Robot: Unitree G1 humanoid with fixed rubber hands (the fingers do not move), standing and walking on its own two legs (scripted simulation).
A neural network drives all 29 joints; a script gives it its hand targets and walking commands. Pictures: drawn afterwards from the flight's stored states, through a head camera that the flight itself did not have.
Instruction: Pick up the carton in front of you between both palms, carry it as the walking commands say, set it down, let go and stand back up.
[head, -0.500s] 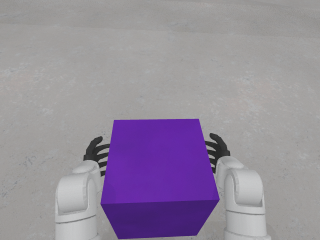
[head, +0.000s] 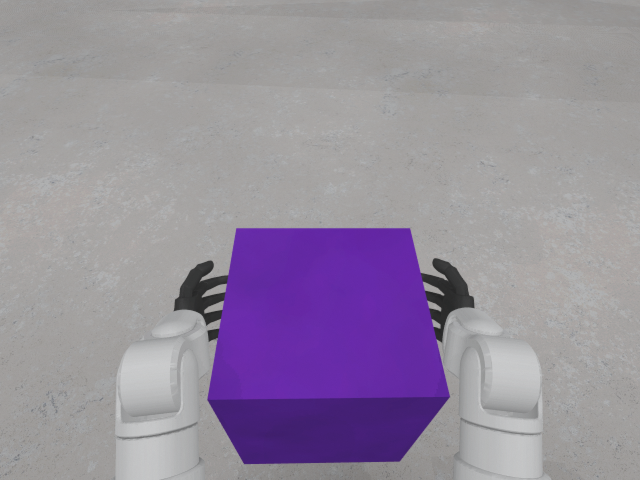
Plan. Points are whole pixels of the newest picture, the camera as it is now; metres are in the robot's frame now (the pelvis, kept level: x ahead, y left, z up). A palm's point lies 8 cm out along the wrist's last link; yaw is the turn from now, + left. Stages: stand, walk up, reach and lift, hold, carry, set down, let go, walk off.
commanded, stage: carry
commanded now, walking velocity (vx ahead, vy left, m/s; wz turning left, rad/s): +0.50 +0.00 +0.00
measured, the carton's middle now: (323, 352) +0.27 +0.00 +0.00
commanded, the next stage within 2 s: none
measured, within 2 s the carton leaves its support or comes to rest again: neither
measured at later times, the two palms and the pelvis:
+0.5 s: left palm (223, 147) +0.62 +0.17 +0.06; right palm (394, 147) +0.60 -0.13 +0.07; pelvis +0.35 +0.04 +0.00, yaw -5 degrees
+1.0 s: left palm (257, 56) +0.91 +0.13 +0.09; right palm (393, 59) +0.90 -0.17 +0.08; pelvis +0.63 -0.01 +0.00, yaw -1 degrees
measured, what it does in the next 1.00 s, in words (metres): walks ahead: left foot, then right foot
